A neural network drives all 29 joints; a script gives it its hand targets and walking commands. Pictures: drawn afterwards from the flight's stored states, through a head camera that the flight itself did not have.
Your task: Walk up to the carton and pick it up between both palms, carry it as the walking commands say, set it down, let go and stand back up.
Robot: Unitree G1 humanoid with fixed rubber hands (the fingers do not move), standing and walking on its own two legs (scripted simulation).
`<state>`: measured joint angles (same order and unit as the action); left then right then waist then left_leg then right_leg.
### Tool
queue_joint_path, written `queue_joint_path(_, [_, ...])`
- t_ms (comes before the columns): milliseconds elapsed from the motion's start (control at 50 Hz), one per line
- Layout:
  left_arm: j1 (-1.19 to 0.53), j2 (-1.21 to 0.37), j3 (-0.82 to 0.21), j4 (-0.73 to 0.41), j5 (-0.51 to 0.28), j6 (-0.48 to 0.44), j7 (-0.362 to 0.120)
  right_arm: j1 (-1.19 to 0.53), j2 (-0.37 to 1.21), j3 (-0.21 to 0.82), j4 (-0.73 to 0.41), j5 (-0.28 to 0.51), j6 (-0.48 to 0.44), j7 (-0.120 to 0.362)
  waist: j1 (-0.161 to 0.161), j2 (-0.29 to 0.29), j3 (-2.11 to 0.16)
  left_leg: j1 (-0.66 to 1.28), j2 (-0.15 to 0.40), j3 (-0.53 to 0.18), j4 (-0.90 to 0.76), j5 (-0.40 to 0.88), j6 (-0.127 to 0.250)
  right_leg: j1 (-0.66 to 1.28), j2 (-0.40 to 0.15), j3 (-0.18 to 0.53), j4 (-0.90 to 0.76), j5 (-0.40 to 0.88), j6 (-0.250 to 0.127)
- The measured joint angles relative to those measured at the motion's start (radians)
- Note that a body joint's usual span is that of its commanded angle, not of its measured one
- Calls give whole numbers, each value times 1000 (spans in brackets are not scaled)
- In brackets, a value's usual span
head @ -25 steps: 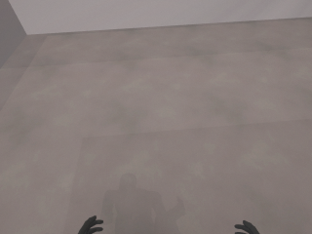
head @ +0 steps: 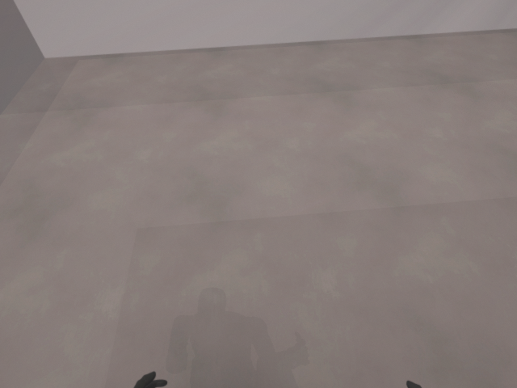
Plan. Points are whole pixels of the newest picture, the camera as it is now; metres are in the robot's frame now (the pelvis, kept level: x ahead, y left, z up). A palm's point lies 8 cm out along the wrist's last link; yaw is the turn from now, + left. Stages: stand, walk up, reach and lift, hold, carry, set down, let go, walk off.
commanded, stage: stand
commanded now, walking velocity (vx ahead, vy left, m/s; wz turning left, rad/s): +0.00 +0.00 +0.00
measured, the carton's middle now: out of the picture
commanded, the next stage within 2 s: walk up in 0.54 s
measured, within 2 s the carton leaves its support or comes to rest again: neither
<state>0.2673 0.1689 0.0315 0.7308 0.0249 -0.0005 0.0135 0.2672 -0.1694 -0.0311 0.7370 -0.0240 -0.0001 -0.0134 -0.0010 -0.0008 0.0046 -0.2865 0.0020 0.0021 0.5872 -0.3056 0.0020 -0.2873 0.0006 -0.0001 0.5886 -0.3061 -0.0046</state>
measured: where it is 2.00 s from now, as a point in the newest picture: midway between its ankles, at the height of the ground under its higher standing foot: outside the picture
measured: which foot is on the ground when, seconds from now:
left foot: down 0.00-1.00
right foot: down 0.00-0.74, up 0.76-1.00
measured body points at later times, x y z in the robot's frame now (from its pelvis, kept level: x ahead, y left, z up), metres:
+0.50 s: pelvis +0.00 +0.00 +0.01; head +0.01 +0.00 +0.46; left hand +0.06 +0.24 -0.13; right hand +0.06 -0.24 -0.13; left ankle +0.00 +0.12 -0.73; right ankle +0.00 -0.12 -0.73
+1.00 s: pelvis +0.01 -0.05 +0.00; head +0.00 -0.08 +0.45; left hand +0.24 +0.18 -0.09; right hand -0.01 -0.35 -0.12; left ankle +0.00 +0.12 -0.73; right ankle +0.04 -0.26 -0.68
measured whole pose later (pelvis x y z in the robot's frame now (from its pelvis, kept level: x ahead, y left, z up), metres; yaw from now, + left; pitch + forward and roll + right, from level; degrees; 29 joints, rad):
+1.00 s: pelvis +0.01 -0.05 +0.00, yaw -23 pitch -2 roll +3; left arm 0.14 0.35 0.10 0.84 0.06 0.07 -0.14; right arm 0.25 -0.29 -0.07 0.85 -0.10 -0.08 -0.08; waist 0.03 0.00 0.03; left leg -0.03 0.17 0.36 0.44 -0.32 -0.04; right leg -0.59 -0.23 -0.02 0.91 -0.25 0.08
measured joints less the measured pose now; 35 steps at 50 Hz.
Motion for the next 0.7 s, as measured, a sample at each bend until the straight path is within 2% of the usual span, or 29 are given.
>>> queue_joint_path(340, [10,-1,8,88,-4,-3,8,10,0,-7,87,4,-3,-8,0,0,10,30,0,0,-44,22,0,30,0,0,-44,22,0])
queue_joint_path(700, [21,-8,10,247,-10,-6,18,26,7,-9,239,9,-6,-18,1,1,26,86,0,1,-118,58,0,86,0,1,-118,58,1])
